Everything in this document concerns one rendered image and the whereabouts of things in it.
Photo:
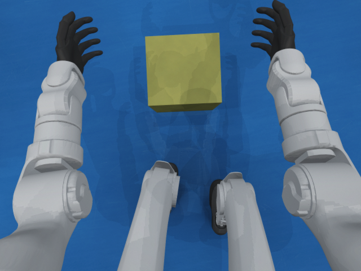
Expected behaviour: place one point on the carton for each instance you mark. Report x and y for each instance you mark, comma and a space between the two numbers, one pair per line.
183, 72

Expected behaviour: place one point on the robot left forearm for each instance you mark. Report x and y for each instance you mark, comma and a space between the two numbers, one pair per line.
58, 127

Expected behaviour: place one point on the left robot hand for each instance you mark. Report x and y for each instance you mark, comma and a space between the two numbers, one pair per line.
68, 47

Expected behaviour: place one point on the robot right forearm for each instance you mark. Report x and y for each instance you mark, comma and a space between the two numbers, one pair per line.
308, 137

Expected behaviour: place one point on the left robot shin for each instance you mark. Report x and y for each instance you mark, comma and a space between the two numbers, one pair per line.
159, 164

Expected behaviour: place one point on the robot left foot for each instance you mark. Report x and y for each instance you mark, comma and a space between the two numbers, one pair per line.
175, 169

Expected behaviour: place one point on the left robot upper arm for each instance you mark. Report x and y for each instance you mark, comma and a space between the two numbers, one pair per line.
47, 207

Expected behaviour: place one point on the right robot upper arm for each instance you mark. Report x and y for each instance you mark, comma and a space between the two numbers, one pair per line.
327, 196

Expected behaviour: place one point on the right robot hand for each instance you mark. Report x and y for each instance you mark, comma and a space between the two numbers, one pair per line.
282, 36

